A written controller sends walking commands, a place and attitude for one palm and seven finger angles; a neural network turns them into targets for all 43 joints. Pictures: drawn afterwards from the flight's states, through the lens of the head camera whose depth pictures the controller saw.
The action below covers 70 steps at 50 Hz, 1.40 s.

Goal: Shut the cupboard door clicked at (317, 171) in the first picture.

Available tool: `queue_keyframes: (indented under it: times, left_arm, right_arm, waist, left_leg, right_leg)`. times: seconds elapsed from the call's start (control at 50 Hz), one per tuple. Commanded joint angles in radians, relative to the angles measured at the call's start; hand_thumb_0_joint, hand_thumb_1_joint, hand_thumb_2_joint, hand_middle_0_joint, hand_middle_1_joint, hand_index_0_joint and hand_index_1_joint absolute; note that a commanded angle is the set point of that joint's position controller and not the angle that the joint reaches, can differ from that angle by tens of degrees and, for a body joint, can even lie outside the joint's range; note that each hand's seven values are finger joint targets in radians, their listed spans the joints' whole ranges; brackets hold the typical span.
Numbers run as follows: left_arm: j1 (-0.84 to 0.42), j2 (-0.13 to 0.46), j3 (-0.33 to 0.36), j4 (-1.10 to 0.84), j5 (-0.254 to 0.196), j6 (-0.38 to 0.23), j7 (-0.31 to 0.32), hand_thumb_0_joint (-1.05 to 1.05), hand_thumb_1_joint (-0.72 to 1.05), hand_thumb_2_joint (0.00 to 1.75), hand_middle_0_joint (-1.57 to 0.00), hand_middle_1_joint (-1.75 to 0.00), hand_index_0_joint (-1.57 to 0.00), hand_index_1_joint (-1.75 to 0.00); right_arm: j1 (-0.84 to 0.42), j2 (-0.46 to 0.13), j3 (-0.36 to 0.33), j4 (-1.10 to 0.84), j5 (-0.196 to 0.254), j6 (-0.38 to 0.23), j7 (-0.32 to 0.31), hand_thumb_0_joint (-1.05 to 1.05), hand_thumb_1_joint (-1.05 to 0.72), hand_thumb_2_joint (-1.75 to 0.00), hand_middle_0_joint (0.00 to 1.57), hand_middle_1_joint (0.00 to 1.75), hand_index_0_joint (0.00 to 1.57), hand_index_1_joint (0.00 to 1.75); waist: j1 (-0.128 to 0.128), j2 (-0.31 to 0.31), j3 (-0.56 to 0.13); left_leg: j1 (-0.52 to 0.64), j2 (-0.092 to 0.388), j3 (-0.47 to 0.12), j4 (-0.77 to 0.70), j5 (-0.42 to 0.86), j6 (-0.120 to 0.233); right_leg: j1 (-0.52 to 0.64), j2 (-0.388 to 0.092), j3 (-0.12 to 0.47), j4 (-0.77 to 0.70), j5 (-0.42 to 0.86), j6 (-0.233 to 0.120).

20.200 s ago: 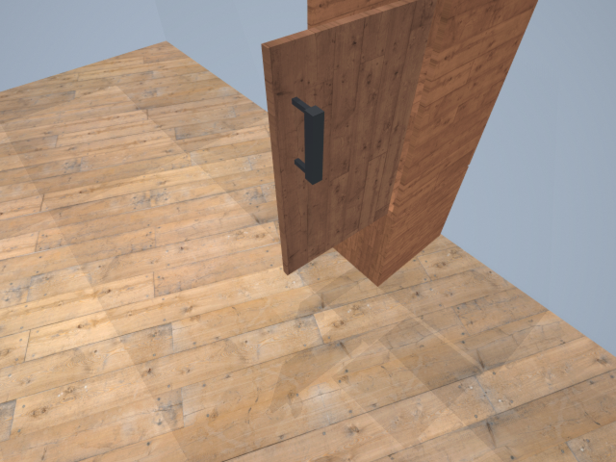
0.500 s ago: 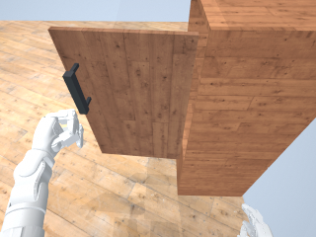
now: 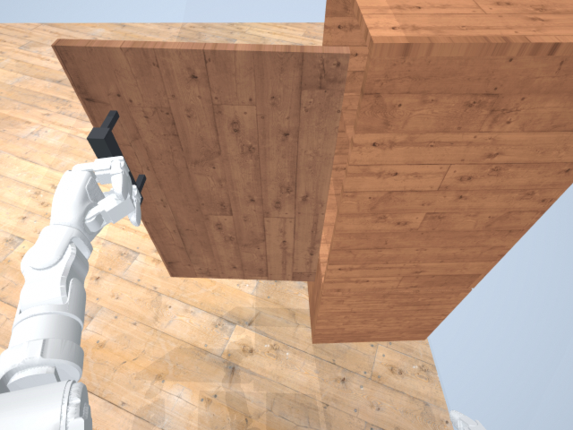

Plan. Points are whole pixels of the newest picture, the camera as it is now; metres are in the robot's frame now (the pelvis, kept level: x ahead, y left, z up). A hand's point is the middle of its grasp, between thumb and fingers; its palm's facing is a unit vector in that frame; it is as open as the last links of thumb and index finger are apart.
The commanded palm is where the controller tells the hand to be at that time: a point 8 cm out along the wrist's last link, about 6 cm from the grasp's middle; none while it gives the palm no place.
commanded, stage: bring the fist close to the handle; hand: left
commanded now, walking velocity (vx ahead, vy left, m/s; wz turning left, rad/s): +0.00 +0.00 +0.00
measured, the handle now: (123, 161) +0.48 +0.26 +0.10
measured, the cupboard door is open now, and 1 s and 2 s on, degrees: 86 80 70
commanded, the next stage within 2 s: push the door shut along its arc in 0.26 s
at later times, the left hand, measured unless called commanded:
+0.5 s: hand (124, 208) +0.38 +0.22 +0.11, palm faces -0.03 -1.00 -0.02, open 3.1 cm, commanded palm +0.37 +0.27 +0.11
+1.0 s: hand (134, 173) +0.44 +0.22 +0.12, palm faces -0.16 -0.99 -0.02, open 3.2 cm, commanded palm +0.44 +0.26 +0.11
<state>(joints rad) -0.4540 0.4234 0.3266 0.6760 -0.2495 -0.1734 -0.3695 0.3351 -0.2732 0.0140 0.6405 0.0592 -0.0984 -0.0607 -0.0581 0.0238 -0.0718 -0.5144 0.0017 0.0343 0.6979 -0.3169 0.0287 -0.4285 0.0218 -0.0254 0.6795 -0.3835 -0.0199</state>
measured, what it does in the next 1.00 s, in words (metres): stands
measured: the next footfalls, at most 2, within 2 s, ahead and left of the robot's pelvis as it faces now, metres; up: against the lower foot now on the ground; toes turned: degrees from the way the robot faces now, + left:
none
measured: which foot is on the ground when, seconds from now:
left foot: down 0.00-1.00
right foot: down 0.00-1.00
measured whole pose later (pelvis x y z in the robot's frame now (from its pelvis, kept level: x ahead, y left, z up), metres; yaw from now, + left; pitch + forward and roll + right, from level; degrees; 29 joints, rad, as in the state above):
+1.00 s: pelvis -0.02 +0.00 -0.01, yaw +1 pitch +13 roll -2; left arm -0.86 0.59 0.31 1.12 -0.22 -0.25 -0.54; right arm 0.39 -0.30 0.02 0.69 0.05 -0.05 -0.07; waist -0.12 0.01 -0.07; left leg -0.70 0.01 0.00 0.81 -0.33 0.03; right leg -0.60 0.03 -0.06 0.77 -0.40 -0.02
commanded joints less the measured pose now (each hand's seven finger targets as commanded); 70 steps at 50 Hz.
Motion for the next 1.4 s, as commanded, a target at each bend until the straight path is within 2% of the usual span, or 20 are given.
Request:
queue_keyframes:
  times: [0.0, 0.12, 0.22, 0.28, 0.34, 0.46, 0.58, 0.68, 0.7, 0.78, 0.8, 0.94, 0.98, 1.04, 1.1, 1.16, 1.28, 1.3, 1.34, 1.38]
  left_arm:
    - [-0.260, 0.244, 0.087, -0.235, -0.026, -0.060, 0.015, 0.00, 0.90, 0.90, -1.30, -1.50, -1.30, -1.50]
    - [-0.331, 0.268, 0.098, -0.280, -0.016, -0.077, 0.031, 0.00, 0.90, 0.90, -1.30, -1.50, -1.30, -1.50]
    - [-0.379, 0.216, 0.040, -0.270, -0.018, -0.090, 0.013, 0.00, 0.90, 0.90, -1.30, -1.50, -1.30, -1.50]
    - [-0.322, 0.238, 0.064, -0.205, -0.027, -0.075, 0.004, 0.00, 0.90, 0.90, -1.30, -1.50, -1.30, -1.50]
    - [-0.326, 0.229, 0.058, -0.172, -0.023, -0.056, 0.000, 0.00, 0.90, 0.90, -1.30, -1.50, -1.30, -1.50]
    - [-0.575, 0.275, 0.031, -0.106, -0.007, -0.090, -0.031, 0.00, 0.90, 0.90, -1.30, -1.50, -1.30, -1.50]
    - [-0.645, 0.322, 0.037, 0.043, 0.001, -0.120, -0.084, 0.00, 0.90, 0.90, -1.30, -1.50, -1.30, -1.50]
    - [-0.662, 0.359, 0.056, 0.152, 0.004, -0.112, -0.119, 0.00, 0.90, 0.90, -1.30, -1.50, -1.30, -1.50]
    - [-0.685, 0.333, 0.026, 0.162, 0.005, -0.110, -0.128, 0.00, 0.90, 0.90, -1.30, -1.50, -1.30, -1.50]
    - [-0.775, 0.399, 0.052, 0.208, 0.013, -0.118, -0.155, 0.00, 0.90, 0.90, -1.30, -1.50, -1.30, -1.50]
    - [-0.789, 0.350, 0.004, 0.206, 0.018, -0.118, -0.161, 0.00, 0.90, 0.90, -1.30, -1.50, -1.30, -1.50]
    - [-0.914, 0.354, -0.016, 0.259, 0.030, -0.115, -0.178, 0.00, 0.90, 0.90, -1.30, -1.50, -1.30, -1.50]
    - [-0.953, 0.303, -0.054, 0.247, 0.023, -0.118, -0.187, 0.00, 0.90, 0.90, -1.30, -1.50, -1.30, -1.50]
    - [-0.988, 0.316, -0.062, 0.324, 0.036, -0.099, -0.185, 0.00, 0.90, 0.90, -1.30, -1.50, -1.30, -1.50]
    - [-1.084, 0.290, -0.094, 0.292, 0.044, -0.105, -0.181, 0.00, 0.90, 0.90, -1.30, -1.50, -1.30, -1.50]
    - [-1.112, 0.279, -0.098, 0.312, 0.050, -0.100, -0.182, 0.00, 0.90, 0.90, -1.30, -1.50, -1.30, -1.50]
    - [-1.204, 0.272, -0.101, 0.322, 0.051, -0.092, -0.172, 0.00, 0.90, 0.90, -1.30, -1.50, -1.30, -1.50]
    - [-1.223, 0.314, -0.082, 0.321, 0.063, -0.092, -0.168, 0.00, 0.90, 0.90, -1.30, -1.50, -1.30, -1.50]
    - [-1.229, 0.298, -0.094, 0.337, 0.067, -0.086, -0.170, 0.00, 0.90, 0.90, -1.30, -1.50, -1.30, -1.50]
    - [-1.242, 0.365, -0.037, 0.348, 0.066, -0.088, -0.166, 0.00, 0.90, 0.90, -1.30, -1.50, -1.30, -1.50]
  right_arm:
    - [-0.016, -0.148, -0.051, -0.142, 0.003, -0.035, -0.005, 0.00, -0.90, -0.90, 0.20, 0.30, 0.20, 0.30]
    - [-0.021, -0.144, -0.050, -0.136, 0.004, -0.026, -0.014, 0.00, -0.90, -0.90, 0.20, 0.30, 0.20, 0.30]
    - [-0.029, -0.139, -0.048, -0.124, 0.004, -0.035, -0.021, 0.00, -0.90, -0.90, 0.20, 0.30, 0.20, 0.30]
    - [-0.026, -0.147, -0.045, -0.121, 0.005, -0.031, -0.021, 0.00, -0.90, -0.90, 0.20, 0.30, 0.20, 0.30]
    - [-0.036, -0.143, -0.042, -0.129, 0.008, -0.026, -0.019, 0.00, -0.90, -0.90, 0.20, 0.30, 0.20, 0.30]
    - [-0.023, -0.156, -0.035, -0.108, 0.008, -0.024, -0.027, 0.00, -0.90, -0.90, 0.20, 0.30, 0.20, 0.30]
    - [0.015, -0.172, -0.037, -0.084, 0.001, -0.023, -0.028, 0.00, -0.90, -0.90, 0.20, 0.30, 0.20, 0.30]
    - [0.050, -0.185, -0.042, -0.079, -0.002, -0.006, -0.021, 0.00, -0.90, -0.90, 0.20, 0.30, 0.20, 0.30]
    - [0.048, -0.180, -0.041, -0.079, 0.000, -0.004, -0.020, 0.00, -0.90, -0.90, 0.20, 0.30, 0.20, 0.30]
    - [0.082, -0.198, -0.046, -0.062, -0.003, 0.006, -0.024, 0.00, -0.90, -0.90, 0.20, 0.30, 0.20, 0.30]
    - [0.080, -0.189, -0.045, -0.064, -0.002, 0.006, -0.021, 0.00, -0.90, -0.90, 0.20, 0.30, 0.20, 0.30]
    - [0.127, -0.205, -0.054, -0.022, -0.009, 0.007, -0.023, 0.00, -0.90, -0.90, 0.20, 0.30, 0.20, 0.30]
    - [0.134, -0.204, -0.053, -0.020, -0.010, 0.001, -0.022, 0.00, -0.90, -0.90, 0.20, 0.30, 0.20, 0.30]
    - [0.146, -0.213, -0.049, 0.003, -0.011, 0.000, -0.023, 0.00, -0.90, -0.90, 0.20, 0.30, 0.20, 0.30]
    - [0.155, -0.215, -0.052, 0.016, -0.019, -0.010, -0.021, 0.00, -0.90, -0.90, 0.20, 0.30, 0.20, 0.30]
    - [0.171, -0.222, -0.053, 0.020, -0.023, -0.018, -0.017, 0.00, -0.90, -0.90, 0.20, 0.30, 0.20, 0.30]
    - [0.184, -0.224, -0.047, 0.032, -0.031, -0.028, -0.017, 0.00, -0.90, -0.90, 0.20, 0.30, 0.20, 0.30]
    - [0.190, -0.229, -0.051, 0.039, -0.032, -0.026, -0.016, 0.00, -0.90, -0.90, 0.20, 0.30, 0.20, 0.30]
    - [0.188, -0.224, -0.049, 0.037, -0.035, -0.028, -0.014, 0.00, -0.90, -0.90, 0.20, 0.30, 0.20, 0.30]
    - [0.203, -0.231, -0.045, 0.030, -0.036, -0.025, -0.017, 0.00, -0.90, -0.90, 0.20, 0.30, 0.20, 0.30]
  waist:
    - [0.026, 0.014, -0.296]
    - [0.005, 0.038, -0.272]
    - [-0.007, 0.081, -0.288]
    - [0.005, 0.007, -0.263]
    - [0.008, 0.016, -0.241]
    - [-0.042, 0.040, -0.222]
    - [-0.042, 0.063, -0.326]
    - [-0.053, -0.012, -0.307]
    - [-0.066, 0.005, -0.281]
    - [-0.081, 0.011, -0.305]
    - [-0.090, 0.043, -0.303]
    - [-0.126, 0.059, -0.333]
    - [-0.133, 0.110, -0.364]
    - [-0.156, 0.062, -0.308]
    - [-0.165, 0.138, -0.359]
    - [-0.172, 0.141, -0.385]
    - [-0.183, 0.169, -0.422]
    - [-0.185, 0.154, -0.432]
    - [-0.188, 0.166, -0.433]
    - [-0.180, 0.167, -0.462]
  left_leg:
    - [0.256, 0.006, -0.054, -0.067, 0.331, 0.010]
    - [0.265, 0.006, -0.052, -0.076, 0.267, 0.011]
    - [0.307, 0.004, -0.057, -0.071, 0.244, 0.010]
    - [0.262, 0.002, -0.057, -0.072, 0.236, 0.014]
    - [0.242, 0.000, -0.055, -0.077, 0.221, 0.011]
    - [0.241, 0.001, -0.068, -0.063, 0.150, 0.012]
    - [0.253, -0.001, -0.071, -0.024, 0.202, 0.015]
    - [0.178, 0.001, -0.065, -0.005, 0.216, 0.020]
    - [0.163, -0.001, -0.058, -0.001, 0.203, 0.021]
    - [0.135, 0.002, -0.065, 0.016, 0.183, 0.023]
    - [0.154, 0.000, -0.071, 0.019, 0.182, 0.022]
    - [0.190, 0.013, -0.097, 0.043, 0.165, 0.018]
    - [0.235, 0.013, -0.104, 0.051, 0.198, 0.016]
    - [0.186, 0.021, -0.115, 0.055, 0.137, 0.016]
    - [0.239, 0.024, -0.130, 0.070, 0.154, 0.008]
    - [0.263, 0.029, -0.150, 0.075, 0.148, 0.002]
    - [0.279, 0.030, -0.159, 0.106, 0.192, 0.002]
    - [0.279, 0.036, -0.166, 0.110, 0.190, 0.000]
    - [0.273, 0.034, -0.162, 0.117, 0.188, 0.001]
    - [0.270, 0.033, -0.166, 0.123, 0.214, 0.000]
  right_leg:
    - [0.052, -0.001, 0.000, -0.075, 0.394, 0.003]
    - [0.026, 0.004, 0.007, -0.088, 0.334, 0.004]
    - [0.001, 0.003, 0.008, -0.094, 0.304, 0.000]
    - [0.027, 0.001, 0.008, -0.098, 0.315, 0.000]
    - [0.014, -0.002, 0.005, -0.096, 0.308, 0.002]
    - [-0.058, -0.003, 0.014, -0.097, 0.223, -0.001]
    - [-0.047, -0.008, 0.023, -0.066, 0.268, -0.007]
    - [-0.048, -0.006, 0.024, -0.051, 0.309, 0.001]
    - [-0.068, -0.005, 0.025, -0.053, 0.307, 0.004]
    - [-0.094, -0.006, 0.033, -0.039, 0.274, 0.003]
    - [-0.125, -0.002, 0.024, -0.037, 0.262, 0.002]
    - [-0.234, 0.008, 0.012, -0.027, 0.194, -0.001]
    - [-0.269, 0.009, 0.006, -0.014, 0.201, -0.009]
    - [-0.323, 0.014, 0.001, -0.018, 0.143, -0.004]
    - [-0.374, 0.015, -0.009, 0.004, 0.131, -0.009]
    - [-0.417, 0.015, -0.014, 0.017, 0.118, -0.013]
    - [-0.456, 0.021, -0.026, 0.046, 0.130, -0.018]
    - [-0.460, 0.022, -0.023, 0.045, 0.126, -0.015]
    - [-0.465, 0.023, -0.023, 0.046, 0.125, -0.016]
    - [-0.456, 0.025, -0.026, 0.063, 0.136, -0.022]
